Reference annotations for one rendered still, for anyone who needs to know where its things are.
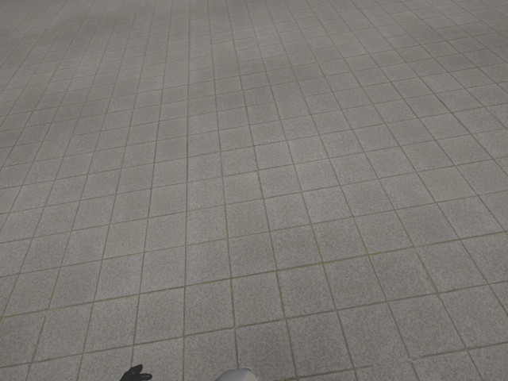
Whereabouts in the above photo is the robot left hand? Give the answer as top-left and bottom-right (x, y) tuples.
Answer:
(120, 364), (152, 381)

